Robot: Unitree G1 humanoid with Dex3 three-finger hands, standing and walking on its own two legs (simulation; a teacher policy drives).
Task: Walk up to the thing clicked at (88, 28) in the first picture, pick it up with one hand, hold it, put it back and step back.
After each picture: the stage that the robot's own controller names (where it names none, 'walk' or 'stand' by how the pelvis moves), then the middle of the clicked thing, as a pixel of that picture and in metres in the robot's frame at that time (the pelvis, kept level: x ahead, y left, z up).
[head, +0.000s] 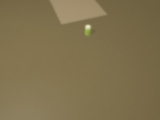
stand; (87, 30) +1.60 -0.05 -0.72
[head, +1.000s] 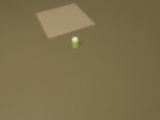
walk; (75, 42) +1.47 +0.19 -0.71
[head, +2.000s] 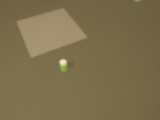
walk; (63, 65) +0.99 +0.26 -0.71
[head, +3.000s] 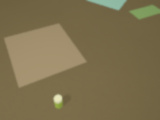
walk; (58, 101) +0.61 +0.20 -0.70
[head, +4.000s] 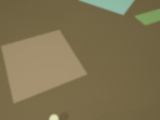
stand; out of the picture +0.44 +0.22 -0.71
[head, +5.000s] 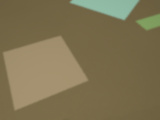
stand; out of the picture +0.42 +0.21 -0.72
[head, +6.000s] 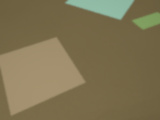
stand; out of the picture +0.38 +0.23 -0.73
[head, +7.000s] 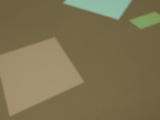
stand; out of the picture +0.38 +0.23 -0.73
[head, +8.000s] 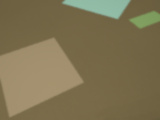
go down; out of the picture +0.38 +0.24 -0.73
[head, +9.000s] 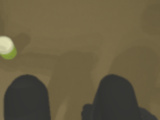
go down; (6, 48) +0.46 +0.29 -0.30
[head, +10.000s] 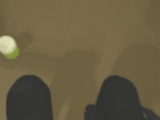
approach; (8, 48) +0.44 +0.30 -0.30
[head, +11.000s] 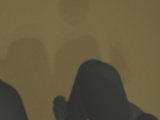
close in; out of the picture +0.42 +0.34 -0.22
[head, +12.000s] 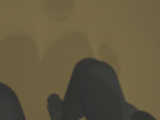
close; out of the picture +0.41 +0.35 -0.22
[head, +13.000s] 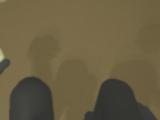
lift; out of the picture +0.36 +0.30 -0.08
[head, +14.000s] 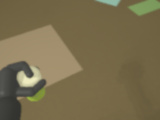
hold; (32, 84) +0.33 +0.18 +0.04
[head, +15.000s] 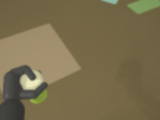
hold; (34, 87) +0.33 +0.18 +0.00
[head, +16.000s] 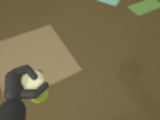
hold; (35, 87) +0.33 +0.18 +0.00
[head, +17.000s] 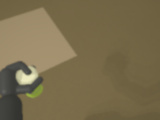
crouch; (30, 82) +0.36 +0.19 -0.05
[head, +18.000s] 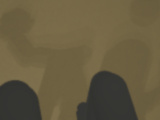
lower; out of the picture +0.46 +0.32 -0.12
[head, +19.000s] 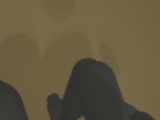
lower; out of the picture +0.40 +0.36 -0.23
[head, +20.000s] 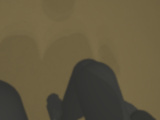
lower; out of the picture +0.39 +0.36 -0.22
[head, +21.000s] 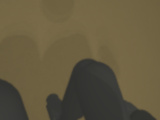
lower; out of the picture +0.39 +0.36 -0.22
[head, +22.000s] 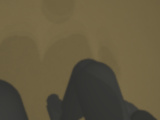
lower; out of the picture +0.39 +0.36 -0.22
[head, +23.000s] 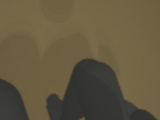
open; out of the picture +0.39 +0.36 -0.22
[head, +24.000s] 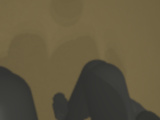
rise; out of the picture +0.39 +0.35 -0.22
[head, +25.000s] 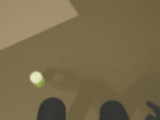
walk; (37, 79) +0.44 +0.26 -0.48
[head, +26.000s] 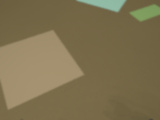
stand; out of the picture +0.38 +0.23 -0.66
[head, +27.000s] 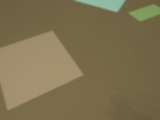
stand; out of the picture +0.38 +0.24 -0.67
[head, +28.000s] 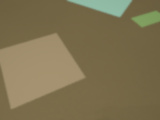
stand; out of the picture +0.39 +0.23 -0.70
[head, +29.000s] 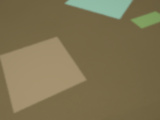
stand; out of the picture +0.39 +0.24 -0.73
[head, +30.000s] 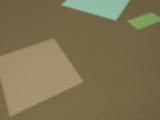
stand; out of the picture +0.37 +0.25 -0.73
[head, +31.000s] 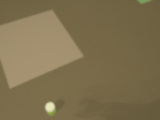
walk; (50, 108) +0.43 +0.21 -0.70
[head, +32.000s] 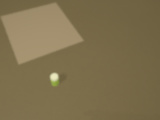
walk; (54, 79) +0.71 +0.21 -0.71
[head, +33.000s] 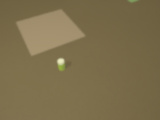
stand; (61, 64) +1.04 +0.28 -0.71
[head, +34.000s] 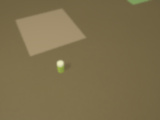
stand; (60, 66) +1.00 +0.23 -0.72
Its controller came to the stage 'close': yes
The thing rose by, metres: 0.70
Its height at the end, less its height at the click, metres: +0.00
